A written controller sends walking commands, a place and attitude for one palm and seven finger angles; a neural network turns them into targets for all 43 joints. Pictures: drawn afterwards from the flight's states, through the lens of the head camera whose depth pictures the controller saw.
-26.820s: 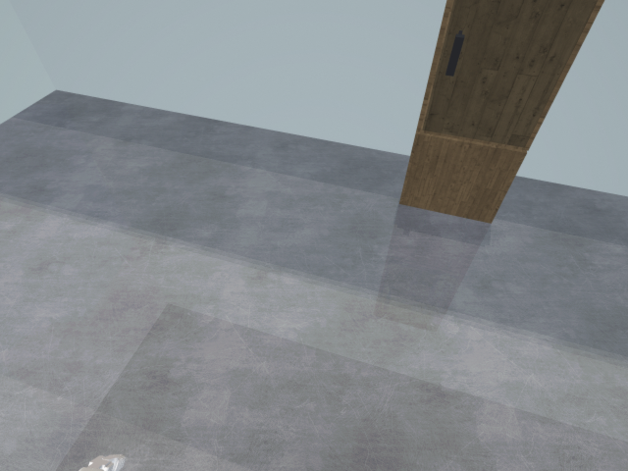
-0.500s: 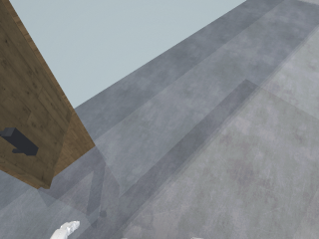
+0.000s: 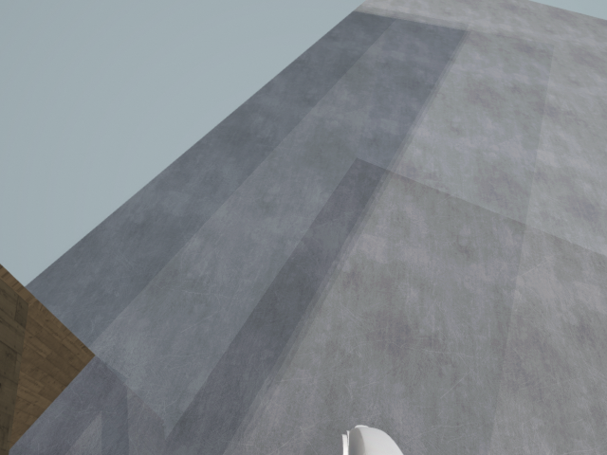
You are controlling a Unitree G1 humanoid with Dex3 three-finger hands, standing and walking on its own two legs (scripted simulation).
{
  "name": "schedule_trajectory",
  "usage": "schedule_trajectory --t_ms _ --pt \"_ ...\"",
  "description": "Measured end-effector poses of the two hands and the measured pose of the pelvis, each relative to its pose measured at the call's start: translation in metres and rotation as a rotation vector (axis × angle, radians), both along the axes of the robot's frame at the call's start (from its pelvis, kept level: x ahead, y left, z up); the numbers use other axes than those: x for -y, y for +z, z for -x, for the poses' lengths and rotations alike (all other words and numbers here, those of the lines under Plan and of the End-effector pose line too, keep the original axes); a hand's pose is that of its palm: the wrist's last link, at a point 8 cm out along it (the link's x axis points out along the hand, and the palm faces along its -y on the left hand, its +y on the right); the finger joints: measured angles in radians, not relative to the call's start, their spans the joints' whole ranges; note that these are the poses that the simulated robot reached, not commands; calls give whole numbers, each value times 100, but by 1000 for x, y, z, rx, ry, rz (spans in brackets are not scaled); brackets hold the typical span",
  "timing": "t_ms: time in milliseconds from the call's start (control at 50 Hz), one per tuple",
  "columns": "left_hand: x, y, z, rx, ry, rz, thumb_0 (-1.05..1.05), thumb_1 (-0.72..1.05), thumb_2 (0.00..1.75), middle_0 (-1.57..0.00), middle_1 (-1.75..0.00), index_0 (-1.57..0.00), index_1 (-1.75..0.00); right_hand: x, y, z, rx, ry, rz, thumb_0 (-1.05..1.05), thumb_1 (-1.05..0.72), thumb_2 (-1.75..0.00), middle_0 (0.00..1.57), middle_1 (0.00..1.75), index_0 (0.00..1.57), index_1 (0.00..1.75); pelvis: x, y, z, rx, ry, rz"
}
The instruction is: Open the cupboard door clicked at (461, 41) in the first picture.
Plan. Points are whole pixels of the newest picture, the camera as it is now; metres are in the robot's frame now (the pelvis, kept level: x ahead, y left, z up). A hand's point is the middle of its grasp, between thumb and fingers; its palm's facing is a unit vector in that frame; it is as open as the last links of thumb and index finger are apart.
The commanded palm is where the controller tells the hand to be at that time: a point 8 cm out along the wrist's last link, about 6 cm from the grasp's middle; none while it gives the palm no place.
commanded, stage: walk to a spot facing it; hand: left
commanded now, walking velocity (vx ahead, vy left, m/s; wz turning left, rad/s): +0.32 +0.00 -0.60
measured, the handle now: out of the picture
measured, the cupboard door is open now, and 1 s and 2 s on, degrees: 46 46 46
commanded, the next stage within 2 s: turn to face it in 1.32 s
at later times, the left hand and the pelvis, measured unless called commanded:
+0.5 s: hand (271, 348) +0.31 +0.06 -0.17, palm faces -0.23 -0.95 -0.22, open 7.2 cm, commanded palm none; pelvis +0.18 -0.10 -0.01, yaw -15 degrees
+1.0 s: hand (285, 285) +0.45 +0.05 -0.19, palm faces -0.28 -0.95 -0.14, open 7.4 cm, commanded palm none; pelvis +0.44 -0.12 -0.01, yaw -23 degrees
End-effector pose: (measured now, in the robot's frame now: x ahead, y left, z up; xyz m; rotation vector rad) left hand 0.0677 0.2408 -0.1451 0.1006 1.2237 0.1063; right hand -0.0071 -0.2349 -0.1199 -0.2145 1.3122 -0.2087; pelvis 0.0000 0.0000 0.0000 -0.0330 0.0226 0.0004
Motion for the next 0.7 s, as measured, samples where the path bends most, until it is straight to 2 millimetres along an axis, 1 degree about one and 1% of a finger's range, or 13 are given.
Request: schedule_trajectory --t_ms 100,140,200,260,300,320,340,380,420,460,540,620,700 --pt "16 1 -62 12 -89 5 1 91 90 -19 -30 -20 -29 -13 -2 38 -135 -123 -38 1 -90 -90 20 30 21 30 5 0 -29 -3 -72 -6" --pt "29 0 -92 16 -136 8 1 91 90 -19 -30 -20 -29 -18 -3 51 -190 -176 -57 1 -90 -90 20 30 21 30 10 -2 -43 -3 -99 -12" --pt "55 -3 -142 33 -214 11 1 91 90 -19 -30 -20 -29 -23 -6 66 -272 -252 -90 1 -91 -90 20 30 21 30 21 -8 -65 -4 -134 -21" --pt "87 -6 -197 77 -285 8 1 91 90 -19 -30 -20 -29 -24 -12 72 -351 -319 -129 1 -91 -90 20 30 21 30 38 -17 -91 -5 -164 -25" --pt "107 -10 -230 132 -310 2 1 91 90 -19 -30 -20 -29 -18 -20 69 -397 -350 -158 1 -90 -90 20 30 21 30 54 -27 -111 0 -176 -34" --pt "114 -12 -243 163 -310 -5 1 91 90 -19 -30 -20 -29 -13 -26 63 -411 -364 -171 1 -90 -90 20 30 21 30 62 -33 -120 3 -189 -42" --pt "120 -12 -251 180 -304 -11 1 91 90 -20 -30 -20 -29 -5 -31 53 -413 -373 -176 1 -90 -90 20 30 21 30 67 -34 -126 10 -198 -40" --pt "127 -10 -258 169 -299 -25 0 91 90 -20 -30 -20 -29 15 -37 18 -366 -379 -164 1 -90 -90 21 30 21 30 77 -31 -138 20 -209 -36" --pt "131 -7 -256 120 -298 -43 0 91 90 -20 -30 -20 -29 39 -38 -29 -265 -369 -138 2 -91 -90 20 30 21 30 85 -23 -152 20 -225 -34" --pt "134 -4 -251 60 -300 -55 0 91 90 -20 -30 -20 -29 62 -36 -82 -147 -351 -111 2 -91 -90 20 30 20 30 92 -15 -167 13 -242 -35" --pt "126 6 -249 -8 -261 -96 -1 94 90 -20 -30 -20 -30 101 -26 -183 60 -300 -75 1 -91 -90 20 30 20 30 104 -5 -199 0 -270 -36" --pt "123 8 -244 -84 -229 -101 -1 94 90 -20 -30 -20 -30 125 -16 -270 193 -250 -56 1 -91 -90 20 30 20 30 111 -3 -236 4 -288 -29" --pt "126 4 -238 -176 -195 -89 0 92 90 -20 -30 -20 -29 136 -9 -345 268 -206 -51 1 -91 -90 20 30 20 30 115 -5 -277 12 -302 -24"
